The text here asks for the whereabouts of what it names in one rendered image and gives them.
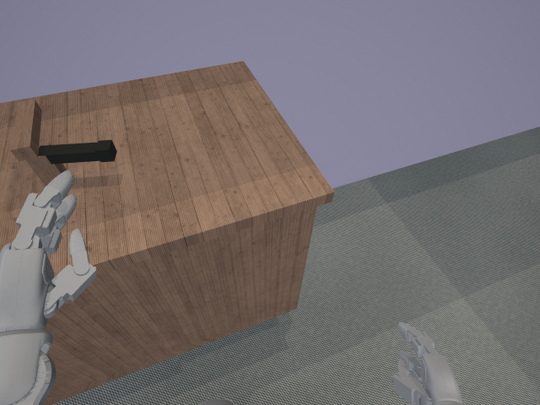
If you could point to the robot right hand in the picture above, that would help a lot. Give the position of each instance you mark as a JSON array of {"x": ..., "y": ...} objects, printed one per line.
[{"x": 432, "y": 379}]

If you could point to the tap lever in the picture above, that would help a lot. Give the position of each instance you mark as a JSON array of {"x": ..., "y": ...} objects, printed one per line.
[{"x": 103, "y": 151}]

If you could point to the counter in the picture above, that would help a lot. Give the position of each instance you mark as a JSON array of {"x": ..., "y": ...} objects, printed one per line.
[{"x": 200, "y": 228}]

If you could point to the robot left hand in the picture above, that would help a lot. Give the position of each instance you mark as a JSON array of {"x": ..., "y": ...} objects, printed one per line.
[{"x": 25, "y": 270}]

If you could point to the robot left forearm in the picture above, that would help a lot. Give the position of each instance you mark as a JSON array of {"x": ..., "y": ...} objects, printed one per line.
[{"x": 27, "y": 373}]

